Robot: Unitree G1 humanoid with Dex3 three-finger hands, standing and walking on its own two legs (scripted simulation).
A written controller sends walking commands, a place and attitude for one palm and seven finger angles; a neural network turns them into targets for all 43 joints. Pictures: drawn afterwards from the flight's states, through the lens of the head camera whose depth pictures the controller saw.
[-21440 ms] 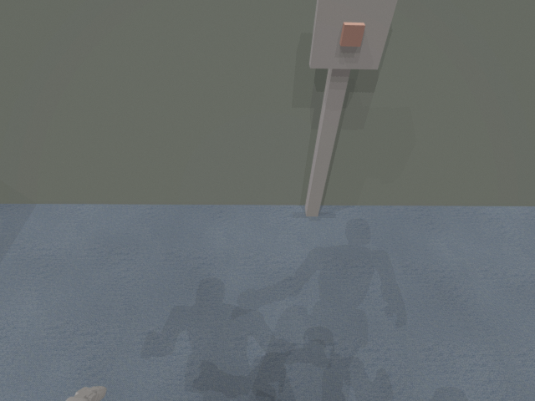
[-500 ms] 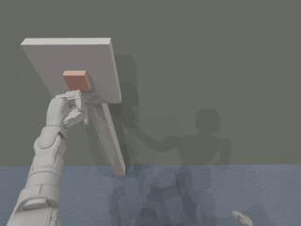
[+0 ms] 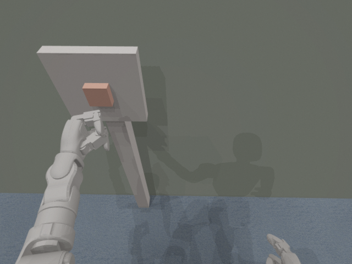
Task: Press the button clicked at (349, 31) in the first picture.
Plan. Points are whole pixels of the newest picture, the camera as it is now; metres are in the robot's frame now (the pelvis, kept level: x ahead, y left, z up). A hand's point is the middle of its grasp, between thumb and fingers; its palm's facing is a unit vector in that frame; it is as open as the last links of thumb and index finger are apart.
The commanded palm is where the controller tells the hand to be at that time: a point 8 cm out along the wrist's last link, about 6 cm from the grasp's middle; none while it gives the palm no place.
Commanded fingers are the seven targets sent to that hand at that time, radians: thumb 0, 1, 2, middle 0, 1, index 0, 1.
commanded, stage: aim a knuckle at the button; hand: left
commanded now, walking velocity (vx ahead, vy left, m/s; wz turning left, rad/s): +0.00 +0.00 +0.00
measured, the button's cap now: (99, 94) +0.48 +0.21 +0.13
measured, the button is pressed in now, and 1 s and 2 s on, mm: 0 2 1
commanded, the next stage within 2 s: press the button with the knuckle in 0.10 s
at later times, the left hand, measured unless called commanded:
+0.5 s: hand (103, 130) +0.39 +0.19 +0.10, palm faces +0.02 -1.00 -0.01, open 3.1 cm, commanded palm +0.37 +0.24 +0.10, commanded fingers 0.00 0.90 0.90 -1.30 -1.50 -1.30 -1.50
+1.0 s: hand (108, 119) +0.42 +0.19 +0.09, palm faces +0.02 -1.00 -0.01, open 2.9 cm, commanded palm +0.41 +0.23 +0.10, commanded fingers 0.00 0.90 0.90 -1.30 -1.50 -1.30 -1.50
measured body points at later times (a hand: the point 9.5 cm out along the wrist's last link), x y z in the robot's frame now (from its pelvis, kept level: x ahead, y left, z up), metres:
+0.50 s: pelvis +0.00 +0.00 +0.00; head +0.03 -0.01 +0.45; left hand +0.38 +0.24 +0.10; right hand +0.11 -0.26 -0.11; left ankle +0.00 +0.11 -0.72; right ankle +0.00 -0.11 -0.72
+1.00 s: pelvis +0.00 +0.00 +0.00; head +0.05 +0.00 +0.44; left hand +0.42 +0.24 +0.10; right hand +0.07 -0.26 -0.12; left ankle +0.00 +0.11 -0.72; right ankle +0.00 -0.11 -0.72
